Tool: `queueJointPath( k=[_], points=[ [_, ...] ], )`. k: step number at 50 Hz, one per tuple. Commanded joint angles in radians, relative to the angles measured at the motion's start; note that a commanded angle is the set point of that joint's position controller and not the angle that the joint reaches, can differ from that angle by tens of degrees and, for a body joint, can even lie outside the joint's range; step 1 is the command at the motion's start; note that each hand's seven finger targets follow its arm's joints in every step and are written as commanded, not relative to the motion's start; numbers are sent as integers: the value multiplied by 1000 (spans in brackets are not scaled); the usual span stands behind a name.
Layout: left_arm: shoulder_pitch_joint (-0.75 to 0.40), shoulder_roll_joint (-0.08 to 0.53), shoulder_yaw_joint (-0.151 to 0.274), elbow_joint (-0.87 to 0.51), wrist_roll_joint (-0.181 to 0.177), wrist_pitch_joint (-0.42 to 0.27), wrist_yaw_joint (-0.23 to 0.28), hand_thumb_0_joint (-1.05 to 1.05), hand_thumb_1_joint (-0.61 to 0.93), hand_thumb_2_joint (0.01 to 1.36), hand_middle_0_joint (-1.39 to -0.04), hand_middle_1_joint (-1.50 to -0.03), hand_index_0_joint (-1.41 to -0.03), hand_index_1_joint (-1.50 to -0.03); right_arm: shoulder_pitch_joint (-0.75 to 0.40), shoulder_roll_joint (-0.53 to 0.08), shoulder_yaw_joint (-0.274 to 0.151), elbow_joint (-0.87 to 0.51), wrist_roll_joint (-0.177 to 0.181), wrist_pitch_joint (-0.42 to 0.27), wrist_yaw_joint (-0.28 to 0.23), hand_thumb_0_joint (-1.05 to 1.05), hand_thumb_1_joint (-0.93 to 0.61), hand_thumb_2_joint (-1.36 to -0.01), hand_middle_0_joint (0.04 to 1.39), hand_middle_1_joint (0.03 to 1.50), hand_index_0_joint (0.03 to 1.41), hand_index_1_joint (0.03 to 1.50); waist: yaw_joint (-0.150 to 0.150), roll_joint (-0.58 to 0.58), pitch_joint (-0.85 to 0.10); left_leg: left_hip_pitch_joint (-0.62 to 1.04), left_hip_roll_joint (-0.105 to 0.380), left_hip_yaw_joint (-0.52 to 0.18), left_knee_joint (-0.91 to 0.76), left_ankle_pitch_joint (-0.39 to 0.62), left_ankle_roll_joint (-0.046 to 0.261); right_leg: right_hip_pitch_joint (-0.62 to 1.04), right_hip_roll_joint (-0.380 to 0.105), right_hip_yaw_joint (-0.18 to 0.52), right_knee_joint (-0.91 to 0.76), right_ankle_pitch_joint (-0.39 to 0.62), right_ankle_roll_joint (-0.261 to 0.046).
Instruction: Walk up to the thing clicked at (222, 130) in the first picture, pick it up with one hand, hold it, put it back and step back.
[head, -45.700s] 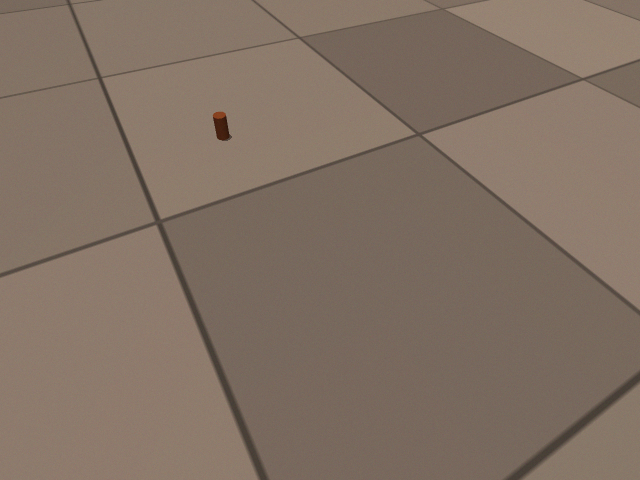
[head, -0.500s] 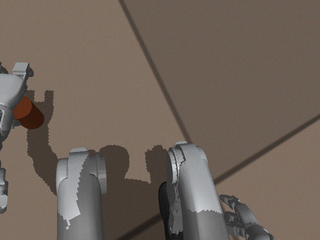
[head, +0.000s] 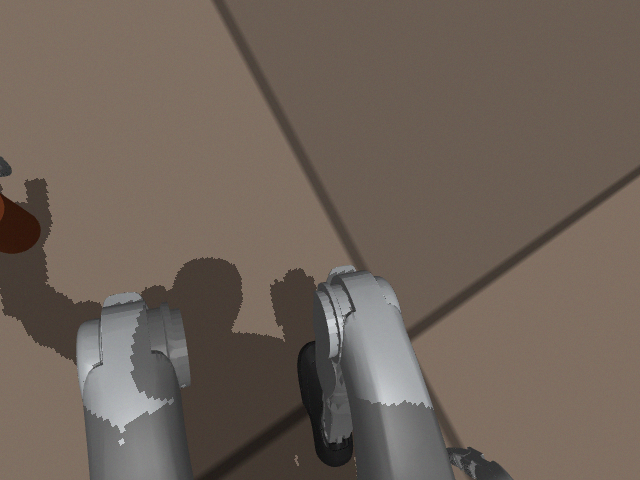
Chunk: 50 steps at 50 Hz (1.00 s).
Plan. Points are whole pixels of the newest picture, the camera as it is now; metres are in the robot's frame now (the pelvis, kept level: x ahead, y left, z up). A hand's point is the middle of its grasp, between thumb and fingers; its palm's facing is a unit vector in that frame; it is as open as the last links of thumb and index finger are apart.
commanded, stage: rest palm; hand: left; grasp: from above
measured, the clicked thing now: out of the picture +0.44 +0.34 -0.27
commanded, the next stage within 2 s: close in 0.66 s
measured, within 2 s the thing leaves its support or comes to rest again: neither
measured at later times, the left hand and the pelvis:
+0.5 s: hand out of the picture +0.44 +0.34 -0.22, palm faces -0.46 -0.11 -0.88, open 14.1 cm; pelvis +0.01 +0.01 -0.02, yaw -2 degrees
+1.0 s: hand out of the picture +0.42 +0.35 -0.23, palm faces -0.44 -0.12 -0.89, open 12.7 cm; pelvis +0.00 +0.01 -0.03, yaw -4 degrees
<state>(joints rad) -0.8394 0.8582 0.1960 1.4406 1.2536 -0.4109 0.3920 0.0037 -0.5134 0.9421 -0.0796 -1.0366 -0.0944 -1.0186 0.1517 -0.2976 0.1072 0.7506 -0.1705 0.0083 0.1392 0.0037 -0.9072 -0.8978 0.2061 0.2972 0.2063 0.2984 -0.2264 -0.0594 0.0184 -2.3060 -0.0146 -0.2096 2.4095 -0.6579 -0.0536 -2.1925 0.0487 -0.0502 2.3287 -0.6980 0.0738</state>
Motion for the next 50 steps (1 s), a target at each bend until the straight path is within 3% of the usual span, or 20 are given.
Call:
queueJointPath(
  k=[1, 2, 4, 8, 11, 14, 17, 19, 21, 23, 25, 26, 29, 31, 32, 35, 37, 40, 46, 50],
  points=[
    [-320, 302, 56, -122, 68, -38, 168, 0, -558, 1023, -67, -945, -50, -961, 119, -253, -92, -1, -29, -20, -9, 0, -887, -896, 200, 300, 200, 300, -12, 441, -670, 579, 17, 155, -207, 129, 53, 193, 9, -127, -185, 182, -98],
    [-343, 296, 57, -128, 74, -28, 189, 0, -543, 1026, -69, -940, -52, -955, 119, -258, -101, 5, -33, -24, -9, 0, -883, -894, 200, 300, 200, 300, -20, 449, -675, 593, 19, 150, -210, 120, 54, 164, 6, -137, -177, 169, -94],
    [-364, 261, 17, -84, 93, 6, 220, 0, -512, 1045, -74, -981, -63, -989, 101, -259, -107, 18, -40, -37, -6, 0, -883, -894, 200, 300, 200, 300, -42, 460, -657, 589, 20, 144, -207, 94, 52, 121, 8, -148, -170, 153, -95],
    [-410, 266, -5, 6, 110, 92, 254, 0, -459, 1107, -96, -1059, -90, -1062, 103, -260, -102, 40, -46, -58, -3, 0, -886, -896, 200, 300, 200, 300, -50, 422, -638, 519, 15, 148, -188, 62, 60, 103, 11, -145, -174, 144, -91],
    [-421, 244, -36, 79, 99, 148, 243, 0, -461, 1074, -87, -1080, -90, -1074, 103, -258, -92, 44, -50, -83, 8, 0, -893, -898, 200, 300, 200, 300, -66, 407, -608, 495, 14, 144, -173, 59, 65, 97, 13, -152, -160, 152, -89],
    [-395, 252, -39, 103, 80, 181, 217, 0, -487, 1001, -67, -1036, -74, -1026, 101, -263, -78, 34, -51, -104, 19, 0, -893, -898, 200, 300, 200, 300, -62, 395, -609, 490, 13, 138, -160, 88, 71, 126, 15, -154, -149, 184, -86],
    [-329, 274, -7, 73, 46, 202, 190, 0, -486, 960, -60, -1037, -75, -1019, 96, -258, -68, 18, -50, -115, 31, 0, -891, -897, 200, 300, 200, 300, -31, 398, -660, 509, 12, 134, -163, 149, 72, 192, 20, -157, -140, 235, -84],
    [-295, 279, 8, 40, 15, 204, 175, 0, -500, 986, -65, -1031, -72, -1021, 85, -254, -65, -1, -44, -114, 35, 0, -892, -898, 200, 300, 200, 300, -19, 395, -690, 515, 13, 134, -165, 180, 71, 227, 21, -155, -136, 264, -87],
    [-292, 257, -10, 51, 0, 197, 149, 0, -511, 967, -61, -1026, -69, -1015, 97, -249, -60, -2, -43, -116, 43, 0, -896, -899, 200, 300, 200, 300, -38, 350, -660, 469, 16, 132, -154, 180, 76, 237, 27, -152, -146, 275, -89],
    [-278, 268, 0, 29, -23, 184, 124, 0, -515, 969, -61, -1016, -67, -1008, 105, -252, -60, -8, -33, -113, 43, 0, -894, -899, 200, 300, 200, 300, -36, 317, -653, 452, 17, 126, -147, 202, 78, 252, 26, -149, -147, 293, -89],
    [-279, 330, 42, -11, -22, 160, 110, 0, -527, 998, -68, -1015, -67, -1014, 113, -271, -59, -23, -38, -111, 43, 0, -896, -900, 200, 300, 200, 300, -28, 325, -670, 455, 19, 126, -132, 234, 79, 299, 25, -144, -149, 323, -86],
    [-255, 343, 53, -10, -19, 149, 107, 0, -527, 1016, -77, -1015, -71, -1018, 117, -269, -58, -16, -40, -106, 45, 0, -896, -900, 200, 300, 200, 300, -19, 327, -676, 455, 20, 126, -134, 238, 78, 322, 26, -143, -151, 327, -85],
    [-270, 291, 21, -11, -12, 115, 97, 0, -528, 1034, -85, -1017, -75, -1026, 130, -271, -53, -5, -48, -102, 52, 0, -899, -902, 200, 300, 200, 300, -42, 347, -630, 456, 19, 126, -121, 203, 71, 287, 29, -150, -153, 285, -93],
    [-244, 316, 39, -19, -12, 88, 101, 0, -534, 1062, -90, -1004, -72, -1021, 123, -270, -52, -6, -44, -97, 51, 0, -896, -902, 200, 300, 200, 300, -23, 358, -648, 476, 22, 118, -138, 178, 68, 284, 32, -157, -154, 257, -92],
    [-264, 331, 44, -41, -12, 76, 106, 0, -524, 1055, -91, -1006, -76, -1019, 119, -278, -58, -12, -45, -97, 50, 0, -894, -901, 200, 300, 200, 300, -29, 368, -635, 478, 22, 117, -136, 156, 66, 267, 33, -160, -156, 235, -96],
    [-242, 320, 27, 5, 26, 61, 124, 0, -502, 1123, -114, -1030, -92, -1051, 108, -271, -51, -5, -54, -89, 55, 0, -894, -901, 200, 300, 200, 300, -28, 365, -608, 459, 24, 118, -139, 133, 66, 256, 35, -163, -154, 218, -94],
    [-255, 319, 32, 10, 32, 53, 145, 0, -487, 1135, -117, -1042, -96, -1062, 102, -272, -47, -2, -56, -86, 54, 0, -890, -900, 200, 300, 200, 300, -29, 351, -590, 447, 25, 114, -145, 110, 68, 241, 38, -167, -161, 199, -93],
    [-264, 309, 14, 41, 50, 58, 166, 0, -371, 1022, -160, -1037, -165, -1031, 93, -280, -42, 6, -66, -94, 55, 0, -885, -896, 200, 300, 200, 300, -41, 373, -561, 459, 26, 113, -144, 107, 64, 210, 38, -173, -148, 199, -92],
    [-276, 311, 2, 100, 72, 78, 203, 0, -242, 972, -218, -1059, -241, -1033, 74, -287, -37, 15, -73, -105, 55, 0, -885, -895, 200, 300, 200, 300, -45, 366, -558, 460, 26, 104, -144, 114, 63, 190, 41, -183, -138, 206, -89],
    [-319, 309, -23, 125, 73, 88, 219, 0, -204, 938, -229, -1071, -263, -1035, 71, -292, -27, 15, -80, -114, 52, 0, -887, -895, 200, 300, 200, 300, -70, 336, -542, 415, 26, 103, -129, 92, 71, 199, 42, -177, -150, 201, -84]
  ],
)
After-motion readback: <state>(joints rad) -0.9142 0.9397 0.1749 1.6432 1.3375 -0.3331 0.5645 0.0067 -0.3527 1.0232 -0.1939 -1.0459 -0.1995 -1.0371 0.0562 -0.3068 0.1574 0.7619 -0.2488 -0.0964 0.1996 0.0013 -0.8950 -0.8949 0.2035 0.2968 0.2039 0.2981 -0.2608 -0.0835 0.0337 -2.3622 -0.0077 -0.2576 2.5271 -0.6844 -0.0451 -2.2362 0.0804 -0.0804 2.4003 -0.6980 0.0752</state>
